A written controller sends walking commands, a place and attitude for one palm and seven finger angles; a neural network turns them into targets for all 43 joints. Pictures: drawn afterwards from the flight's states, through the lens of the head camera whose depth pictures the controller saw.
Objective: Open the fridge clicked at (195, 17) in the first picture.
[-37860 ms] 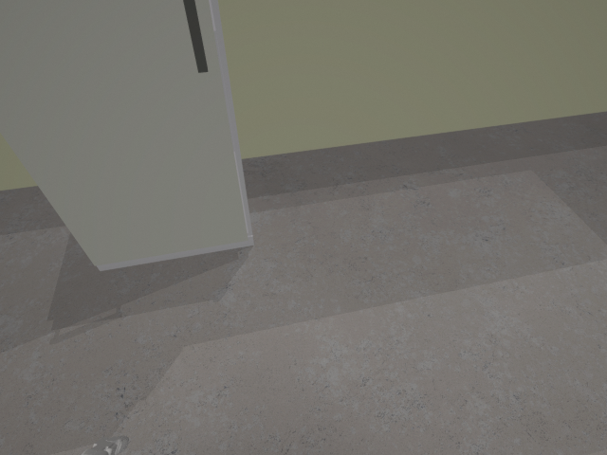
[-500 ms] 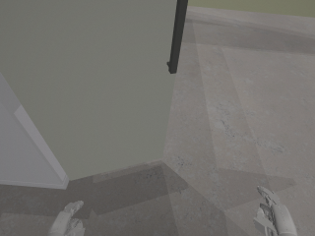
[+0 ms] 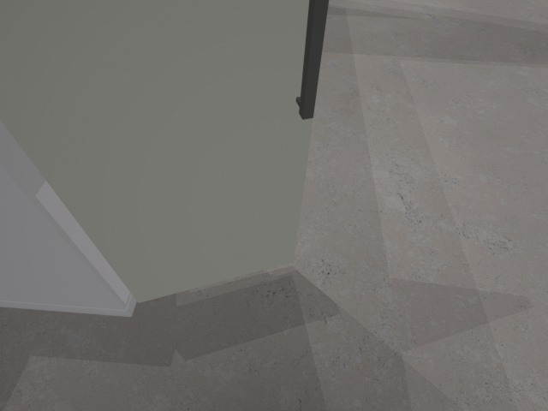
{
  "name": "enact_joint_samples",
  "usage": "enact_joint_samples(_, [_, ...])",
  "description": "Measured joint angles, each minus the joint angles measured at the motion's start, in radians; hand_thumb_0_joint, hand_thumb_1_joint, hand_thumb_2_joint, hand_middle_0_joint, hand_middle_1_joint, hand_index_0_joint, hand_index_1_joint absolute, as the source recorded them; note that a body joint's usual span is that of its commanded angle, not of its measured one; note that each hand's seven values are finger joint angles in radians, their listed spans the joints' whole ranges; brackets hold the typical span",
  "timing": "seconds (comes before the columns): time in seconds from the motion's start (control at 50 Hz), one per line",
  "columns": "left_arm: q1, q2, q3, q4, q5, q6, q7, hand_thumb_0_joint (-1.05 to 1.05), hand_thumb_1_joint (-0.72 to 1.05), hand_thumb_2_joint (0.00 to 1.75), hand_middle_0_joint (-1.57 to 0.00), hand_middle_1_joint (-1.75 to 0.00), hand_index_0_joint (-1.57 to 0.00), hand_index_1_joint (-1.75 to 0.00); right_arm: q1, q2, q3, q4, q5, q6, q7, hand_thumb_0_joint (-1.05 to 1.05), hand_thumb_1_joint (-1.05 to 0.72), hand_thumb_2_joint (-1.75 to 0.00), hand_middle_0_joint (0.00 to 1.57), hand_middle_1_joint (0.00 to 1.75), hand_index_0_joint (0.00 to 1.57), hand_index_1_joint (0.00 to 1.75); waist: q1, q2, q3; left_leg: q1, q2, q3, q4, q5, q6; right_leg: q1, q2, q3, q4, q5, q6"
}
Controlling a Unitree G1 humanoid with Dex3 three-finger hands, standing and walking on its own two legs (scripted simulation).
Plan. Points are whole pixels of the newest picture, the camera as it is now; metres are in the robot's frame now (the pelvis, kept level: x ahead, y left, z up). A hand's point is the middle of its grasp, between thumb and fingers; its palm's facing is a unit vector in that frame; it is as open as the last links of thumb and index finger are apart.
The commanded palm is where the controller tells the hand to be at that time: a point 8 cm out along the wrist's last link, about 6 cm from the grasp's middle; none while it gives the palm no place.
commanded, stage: let the arm hang, fingers relaxed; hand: right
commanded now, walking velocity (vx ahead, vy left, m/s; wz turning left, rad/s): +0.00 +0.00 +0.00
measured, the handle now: (312, 17) +0.68 -0.02 +0.24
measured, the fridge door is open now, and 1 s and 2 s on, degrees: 69 69 69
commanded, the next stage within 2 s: look to check the result in 0.44 s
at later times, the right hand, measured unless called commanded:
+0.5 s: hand out of the picture +0.06 -0.19 -0.17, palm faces -0.01 +0.98 -0.22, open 7.4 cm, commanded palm none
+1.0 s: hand out of the picture +0.06 -0.20 -0.17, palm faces -0.02 +0.97 -0.24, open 7.4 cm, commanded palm none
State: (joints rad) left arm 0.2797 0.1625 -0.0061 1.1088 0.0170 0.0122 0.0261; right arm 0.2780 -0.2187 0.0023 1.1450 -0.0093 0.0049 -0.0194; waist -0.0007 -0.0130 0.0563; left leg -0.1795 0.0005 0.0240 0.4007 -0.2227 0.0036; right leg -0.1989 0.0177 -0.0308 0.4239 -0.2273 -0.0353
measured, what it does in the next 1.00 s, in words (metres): stands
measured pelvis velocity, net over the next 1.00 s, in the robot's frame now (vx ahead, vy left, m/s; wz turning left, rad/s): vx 0.02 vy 0.01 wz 0.01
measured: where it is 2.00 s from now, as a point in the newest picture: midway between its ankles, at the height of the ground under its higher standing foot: outside the picture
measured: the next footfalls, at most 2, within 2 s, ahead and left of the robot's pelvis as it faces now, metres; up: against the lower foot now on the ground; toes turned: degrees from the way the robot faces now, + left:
none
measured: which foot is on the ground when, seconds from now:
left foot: down 0.00-1.00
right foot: down 0.00-1.00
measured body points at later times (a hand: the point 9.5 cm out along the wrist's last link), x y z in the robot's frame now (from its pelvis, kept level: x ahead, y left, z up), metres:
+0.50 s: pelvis +0.01 +0.00 +0.00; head +0.03 +0.00 +0.45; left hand +0.03 +0.24 -0.15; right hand +0.06 -0.24 -0.15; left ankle -0.01 +0.12 -0.74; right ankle +0.00 -0.09 -0.74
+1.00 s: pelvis +0.02 +0.01 +0.00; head +0.04 +0.00 +0.45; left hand +0.06 +0.26 -0.15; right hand +0.06 -0.25 -0.15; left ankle -0.01 +0.12 -0.74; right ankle +0.00 -0.09 -0.74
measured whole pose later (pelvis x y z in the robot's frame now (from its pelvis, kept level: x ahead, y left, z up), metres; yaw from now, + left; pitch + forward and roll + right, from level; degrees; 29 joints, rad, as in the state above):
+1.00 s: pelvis +0.02 +0.01 +0.00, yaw +1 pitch +0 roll +0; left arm 0.16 0.22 0.01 1.13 0.02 0.00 0.03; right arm 0.17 -0.23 0.00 1.13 -0.01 -0.02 -0.02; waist 0.01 0.01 0.05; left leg -0.12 -0.01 0.01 0.35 -0.22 0.01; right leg -0.13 0.01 -0.04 0.35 -0.22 -0.02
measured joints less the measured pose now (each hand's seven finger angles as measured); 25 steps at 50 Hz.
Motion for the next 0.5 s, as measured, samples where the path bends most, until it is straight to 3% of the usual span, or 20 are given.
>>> enact_joint_samples(0.24, [-0.041,0.003,0.007,0.012,0.003,-0.016,0.002,0.01,0.92,0.90,-0.20,-0.30,-0.20,-0.30,-0.074,0.048,0.002,-0.027,-0.001,-0.020,-0.003,0.01,-0.91,-0.90,0.20,0.30,0.20,0.30,0.008,0.008,-0.026,0.012,0.007,-0.013,0.005,-0.011,-0.004,0.029,0.008,-0.013,-0.024,0.001,-0.002])
enact_joint_samples(0.5, [-0.065,0.026,0.011,0.016,0.003,-0.019,0.003,0.01,0.91,0.90,-0.20,-0.30,-0.20,-0.30,-0.092,0.020,-0.007,-0.029,-0.001,-0.022,0.000,0.01,-0.91,-0.90,0.20,0.30,0.20,0.30,0.011,0.019,-0.018,0.034,0.002,-0.013,-0.018,-0.007,0.000,0.050,0.003,-0.012,-0.046,0.004,0.003])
